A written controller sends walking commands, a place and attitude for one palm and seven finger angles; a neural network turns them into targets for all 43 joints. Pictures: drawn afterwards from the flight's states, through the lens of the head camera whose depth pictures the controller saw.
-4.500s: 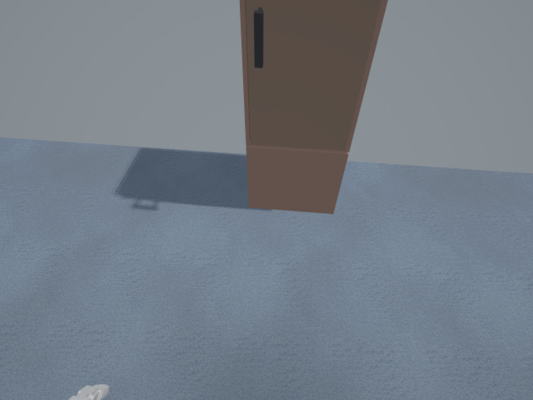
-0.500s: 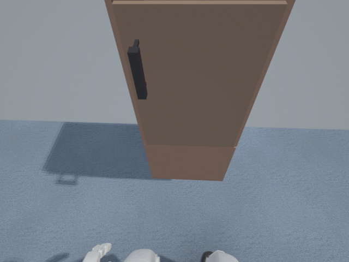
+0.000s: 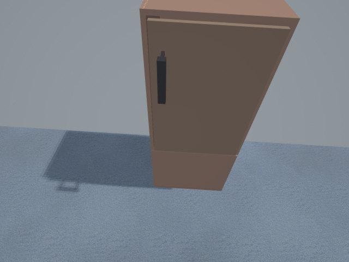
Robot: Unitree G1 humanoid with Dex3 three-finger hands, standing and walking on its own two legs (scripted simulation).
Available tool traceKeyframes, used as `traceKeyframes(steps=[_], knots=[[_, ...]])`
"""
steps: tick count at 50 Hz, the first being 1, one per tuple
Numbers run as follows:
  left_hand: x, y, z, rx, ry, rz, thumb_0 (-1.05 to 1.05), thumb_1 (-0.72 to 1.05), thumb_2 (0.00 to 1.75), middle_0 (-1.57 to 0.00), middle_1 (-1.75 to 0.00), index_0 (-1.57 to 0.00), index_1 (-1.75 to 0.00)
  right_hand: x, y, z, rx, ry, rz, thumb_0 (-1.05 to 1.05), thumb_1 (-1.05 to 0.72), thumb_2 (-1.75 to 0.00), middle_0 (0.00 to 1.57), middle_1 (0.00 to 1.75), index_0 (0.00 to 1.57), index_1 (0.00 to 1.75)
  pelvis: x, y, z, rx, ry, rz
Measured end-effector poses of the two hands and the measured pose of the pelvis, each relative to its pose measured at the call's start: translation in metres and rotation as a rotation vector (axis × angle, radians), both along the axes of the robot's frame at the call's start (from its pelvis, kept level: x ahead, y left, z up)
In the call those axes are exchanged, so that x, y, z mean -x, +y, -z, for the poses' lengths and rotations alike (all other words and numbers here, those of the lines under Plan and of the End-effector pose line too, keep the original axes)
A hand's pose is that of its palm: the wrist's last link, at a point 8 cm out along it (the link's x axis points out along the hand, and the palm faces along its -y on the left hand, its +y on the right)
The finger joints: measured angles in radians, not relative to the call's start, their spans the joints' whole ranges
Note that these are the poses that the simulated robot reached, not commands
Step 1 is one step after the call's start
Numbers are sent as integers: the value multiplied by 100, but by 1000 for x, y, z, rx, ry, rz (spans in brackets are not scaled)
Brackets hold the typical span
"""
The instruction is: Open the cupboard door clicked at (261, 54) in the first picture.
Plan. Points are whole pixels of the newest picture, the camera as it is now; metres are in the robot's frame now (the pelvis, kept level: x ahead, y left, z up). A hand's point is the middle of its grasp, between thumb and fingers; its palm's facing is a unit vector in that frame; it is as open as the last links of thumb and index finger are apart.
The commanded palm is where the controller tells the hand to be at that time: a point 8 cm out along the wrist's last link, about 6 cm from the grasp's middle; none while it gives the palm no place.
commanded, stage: come to a stop and stand still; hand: left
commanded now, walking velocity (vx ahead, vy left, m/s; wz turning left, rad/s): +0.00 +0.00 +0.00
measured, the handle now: (162, 78) +0.62 +0.09 +0.08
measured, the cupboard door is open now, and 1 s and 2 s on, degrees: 0 0 0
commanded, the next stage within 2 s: look again from close up in 0.56 s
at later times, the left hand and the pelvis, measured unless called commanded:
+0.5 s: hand out of the picture -0.06 +0.12 -0.18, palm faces +0.06 -0.99 -0.13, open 7.4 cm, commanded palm none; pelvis -0.03 -0.02 +0.00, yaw +1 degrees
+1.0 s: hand out of the picture -0.01 +0.17 -0.18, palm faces +0.05 -0.98 -0.21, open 7.4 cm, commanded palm none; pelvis -0.01 +0.00 -0.01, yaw +1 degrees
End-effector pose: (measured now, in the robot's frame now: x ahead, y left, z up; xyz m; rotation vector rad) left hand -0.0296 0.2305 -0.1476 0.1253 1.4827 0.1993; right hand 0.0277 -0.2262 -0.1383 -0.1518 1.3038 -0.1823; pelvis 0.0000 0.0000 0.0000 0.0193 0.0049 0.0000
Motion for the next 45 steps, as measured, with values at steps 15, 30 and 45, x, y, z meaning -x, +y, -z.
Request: traceKeyframes(steps=[15,30,45], knots=[[16,-49,1,57,-63,30,1,91,90,-20,-30,-20,-30,79,3,9,-67,131,39,0,-91,-90,20,30,20,30,26,-15,-2,13,-48,-2],[49,-58,1,67,7,-6,1,91,90,-20,-30,-20,-30,111,5,8,-74,213,49,0,-90,-90,20,30,20,30,34,-21,-2,19,-29,-12],[13,-26,4,8,-81,21,1,90,90,-20,-30,-20,-30,51,5,21,-58,69,-27,1,-92,-90,20,30,20,30,18,-6,10,33,-5,-22]])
